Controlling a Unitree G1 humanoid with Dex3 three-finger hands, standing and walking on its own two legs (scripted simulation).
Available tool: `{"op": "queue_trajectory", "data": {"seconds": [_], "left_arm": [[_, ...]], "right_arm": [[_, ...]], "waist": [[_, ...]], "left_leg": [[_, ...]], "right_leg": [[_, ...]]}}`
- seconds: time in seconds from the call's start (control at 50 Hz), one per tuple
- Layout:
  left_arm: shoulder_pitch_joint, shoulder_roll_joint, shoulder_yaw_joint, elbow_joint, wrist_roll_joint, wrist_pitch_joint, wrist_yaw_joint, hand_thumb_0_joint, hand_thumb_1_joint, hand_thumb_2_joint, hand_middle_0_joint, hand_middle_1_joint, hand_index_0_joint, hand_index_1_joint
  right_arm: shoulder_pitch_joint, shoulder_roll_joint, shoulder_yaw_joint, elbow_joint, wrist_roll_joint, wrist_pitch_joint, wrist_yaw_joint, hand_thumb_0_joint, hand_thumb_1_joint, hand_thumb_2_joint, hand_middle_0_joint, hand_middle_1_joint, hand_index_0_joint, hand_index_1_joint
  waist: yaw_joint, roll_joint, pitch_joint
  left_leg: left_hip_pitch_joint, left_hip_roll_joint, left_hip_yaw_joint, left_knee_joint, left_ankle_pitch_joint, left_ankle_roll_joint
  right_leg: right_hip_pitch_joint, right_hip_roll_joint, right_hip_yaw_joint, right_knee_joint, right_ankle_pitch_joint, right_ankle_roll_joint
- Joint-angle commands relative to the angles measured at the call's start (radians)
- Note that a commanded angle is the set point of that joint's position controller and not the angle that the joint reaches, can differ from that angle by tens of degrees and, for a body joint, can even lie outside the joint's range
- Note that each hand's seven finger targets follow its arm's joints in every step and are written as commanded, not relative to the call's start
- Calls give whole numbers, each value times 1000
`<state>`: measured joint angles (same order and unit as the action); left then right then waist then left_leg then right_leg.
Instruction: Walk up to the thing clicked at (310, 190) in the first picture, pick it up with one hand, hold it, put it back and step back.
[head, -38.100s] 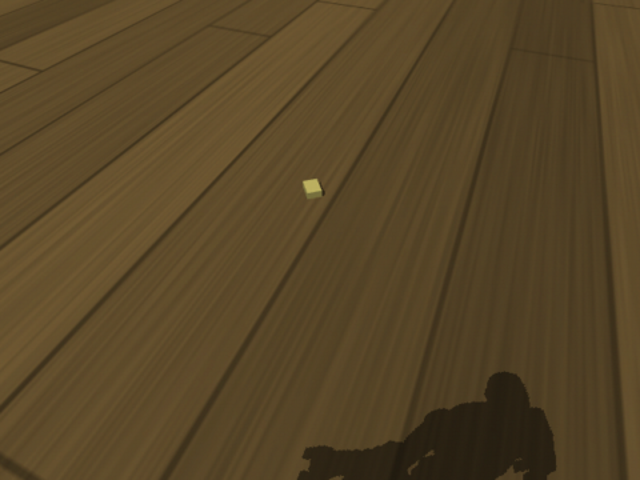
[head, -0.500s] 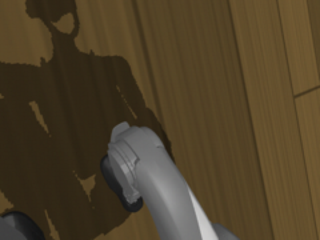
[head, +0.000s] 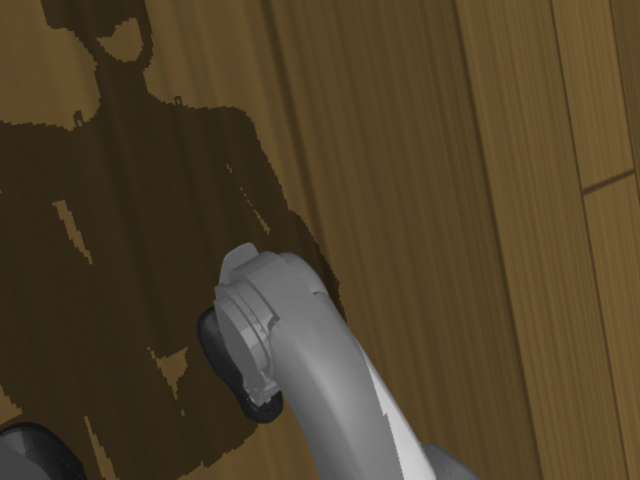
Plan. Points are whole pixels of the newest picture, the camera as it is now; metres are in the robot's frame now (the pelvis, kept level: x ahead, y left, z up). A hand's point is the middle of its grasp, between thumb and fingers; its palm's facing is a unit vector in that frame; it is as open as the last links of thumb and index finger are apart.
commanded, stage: rest palm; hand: left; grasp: from above
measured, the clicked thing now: out of the picture +0.49 +0.37 -0.31
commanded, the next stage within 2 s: close in 0.34 s
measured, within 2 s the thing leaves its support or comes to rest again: neither
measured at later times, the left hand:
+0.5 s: hand out of the picture +0.48 +0.36 -0.26, palm faces -0.28 -0.34 -0.90, open 14.0 cm
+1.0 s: hand out of the picture +0.48 +0.36 -0.26, palm faces -0.27 -0.33 -0.90, open 13.2 cm
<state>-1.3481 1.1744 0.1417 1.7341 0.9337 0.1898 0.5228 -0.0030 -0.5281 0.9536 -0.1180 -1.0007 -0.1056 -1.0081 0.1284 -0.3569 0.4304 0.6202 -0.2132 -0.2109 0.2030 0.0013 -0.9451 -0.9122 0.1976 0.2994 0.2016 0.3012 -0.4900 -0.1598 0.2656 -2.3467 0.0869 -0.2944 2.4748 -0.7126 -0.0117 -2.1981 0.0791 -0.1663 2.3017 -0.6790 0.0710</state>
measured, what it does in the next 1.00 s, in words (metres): stands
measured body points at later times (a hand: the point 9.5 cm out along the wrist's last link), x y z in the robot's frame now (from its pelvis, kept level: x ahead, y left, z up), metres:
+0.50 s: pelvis +0.00 +0.00 +0.00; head +0.32 +0.12 +0.29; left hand +0.50 +0.38 -0.21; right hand +0.01 -0.23 -0.05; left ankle +0.06 +0.14 -0.29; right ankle +0.11 -0.12 -0.29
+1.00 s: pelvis +0.00 +0.00 +0.00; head +0.32 +0.12 +0.29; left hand +0.50 +0.37 -0.21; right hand +0.01 -0.23 -0.05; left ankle +0.06 +0.14 -0.29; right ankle +0.11 -0.12 -0.29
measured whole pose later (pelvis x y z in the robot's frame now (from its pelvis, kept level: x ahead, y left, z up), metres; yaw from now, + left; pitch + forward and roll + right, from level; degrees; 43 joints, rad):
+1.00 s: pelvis +0.00 +0.00 +0.00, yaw +0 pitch +30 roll -15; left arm -1.34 1.17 0.15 1.74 0.92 0.20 0.55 0.00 -0.36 0.84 -0.21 -0.94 -0.22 -0.93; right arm 0.12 -0.37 0.43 0.61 -0.22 -0.22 0.21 0.00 -0.93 -0.90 0.20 0.30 0.20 0.30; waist -0.49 -0.16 0.27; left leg -2.35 0.09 -0.29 2.47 -0.71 -0.01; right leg -2.19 0.08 -0.17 2.29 -0.67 0.07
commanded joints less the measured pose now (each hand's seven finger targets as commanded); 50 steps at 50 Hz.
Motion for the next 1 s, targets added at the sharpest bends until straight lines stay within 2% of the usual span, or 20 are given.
{"op": "queue_trajectory", "data": {"seconds": [0.0,0.1,0.14,0.16,0.18,0.26,0.3,0.38,0.4,0.42,0.46,0.54,0.58,0.66,0.68,0.72,0.84,0.9,0.92,0.98], "left_arm": [[-229,209,-13,-120,12,0,45,0,-539,953,-100,-1008,-91,-1014],[-210,203,-16,-108,4,2,52,0,-530,947,-106,-1002,-98,-1008],[-225,218,-9,-134,8,1,52,0,-527,945,-105,-1002,-97,-1007],[-212,224,-9,-97,6,4,55,0,-520,940,-99,-1012,-95,-1012],[-214,230,-4,-134,1,0,53,0,-531,951,-104,-996,-94,-1002],[-214,211,-15,-136,11,6,44,0,-527,946,-98,-1013,-92,-1015],[-210,183,-25,-122,3,5,42,0,-534,951,-99,-1011,-91,-1015],[-216,206,-17,-117,7,3,54,0,-518,937,-98,-1018,-96,-1017],[-224,231,-5,-163,12,-1,59,0,-533,957,-104,-1001,-93,-1009],[-208,217,-8,-103,14,6,63,0,-515,937,-99,-1014,-96,-1014],[-204,207,-10,-107,2,4,65,0,-472,920,-137,-995,-135,-995],[-213,224,-5,-120,8,6,65,0,-448,902,-140,-1004,-144,-997],[-209,198,-16,-119,3,7,60,0,-437,892,-137,-1014,-146,-1001],[-209,186,-12,-143,1,9,59,0,-414,876,-160,-984,-167,-974],[-220,187,-17,-131,-6,8,59,0,-418,876,-159,-991,-167,-981],[-196,180,-19,-108,4,13,64,0,-393,861,-183,-958,-187,-951],[-209,199,-8,-108,-5,6,76,0,-360,833,-203,-943,-211,-931],[-221,202,-5,-145,-3,8,73,0,-337,814,-225,-914,-232,-905],[-206,187,-12,-111,-4,12,71,0,-334,814,-220,-924,-229,-912],[-214,203,-6,-125,-8,7,76,0,-302,784,-251,-893,-259,-881]], "right_arm": [[251,-329,-75,57,-2,11,-3,0,-921,-913,198,300,198,300],[240,-334,-73,41,-4,10,-4,0,-920,-912,198,300,198,300],[245,-339,-76,41,-3,9,-5,0,-919,-912,198,300,198,300],[234,-332,-65,48,-3,7,-3,0,-919,-912,198,300,198,300],[245,-338,-74,47,-5,8,-4,0,-919,-912,198,300,198,300],[245,-328,-67,59,0,11,-4,0,-917,-911,198,300,198,300],[240,-325,-72,48,-1,9,-2,0,-920,-912,198,300,198,300],[242,-340,-75,55,-4,12,-1,0,-916,-910,198,300,199,300],[237,-349,-78,41,-2,12,-1,0,-918,-912,198,300,198,300],[235,-339,-67,47,-2,12,0,0,-915,-911,198,300,198,300],[236,-339,-69,42,-4,12,2,0,-910,-908,199,300,199,300],[244,-338,-66,51,-8,13,2,0,-908,-907,199,300,199,300],[244,-338,-70,49,-7,13,3,0,-906,-906,199,300,199,300],[246,-339,-73,50,-2,10,9,0,-906,-906,199,300,199,300],[242,-338,-79,44,-5,8,7,0,-907,-906,199,300,199,300],[235,-344,-78,45,-2,9,9,0,-905,-906,199,300,199,300],[237,-340,-78,46,-6,3,8,0,-906,-906,199,300,199,300],[232,-343,-81,41,-2,-2,7,0,-905,-906,199,300,199,300],[238,-335,-74,43,-2,-2,9,0,-903,-905,199,300,199,300],[245,-338,-76,47,-3,-2,9,0,-906,-906,199,300,199,300]], "waist": [[-67,630,-661],[-72,608,-658],[-71,607,-674],[-65,596,-674],[-68,610,-680],[-67,655,-677],[-76,629,-656],[-71,637,-662],[-65,657,-669],[-65,634,-676],[-72,616,-667],[-72,632,-669],[-79,636,-665],[-80,655,-663],[-75,642,-650],[-70,628,-661],[-68,618,-654],[-69,634,-659],[-72,610,-654],[-72,615,-661]], "left_leg": [[516,43,92,-223,281,17],[513,45,90,-223,265,19],[502,43,95,-219,277,21],[485,45,94,-215,274,22],[503,43,98,-214,280,22],[556,50,84,-220,323,12],[544,44,83,-224,307,14],[546,48,83,-231,298,11],[547,49,86,-225,317,12],[535,51,83,-222,313,14],[510,46,89,-222,300,18],[511,49,89,-224,292,15],[530,51,83,-228,300,13],[559,49,76,-230,319,9],[536,44,85,-235,286,12],[541,48,79,-227,292,11],[508,44,93,-228,253,17],[525,42,91,-227,276,15],[514,44,89,-224,277,18],[511,43,91,-228,279,17]], "right_leg": [[412,33,-121,-196,330,-78],[427,33,-120,-202,324,-75],[446,33,-114,-202,341,-72],[440,32,-117,-203,339,-71],[458,33,-113,-206,345,-70],[409,30,-123,-194,352,-77],[402,32,-125,-192,340,-79],[414,34,-128,-194,334,-80],[423,31,-120,-192,355,-77],[421,32,-124,-197,356,-75],[445,32,-121,-200,357,-72],[443,32,-122,-201,350,-73],[433,32,-125,-198,351,-74],[392,26,-129,-192,345,-78],[405,32,-124,-199,330,-80],[389,32,-129,-193,328,-80],[430,35,-121,-208,319,-76],[411,30,-122,-199,329,-78],[418,28,-120,-204,332,-74],[441,30,-119,-202,340,-74]]}}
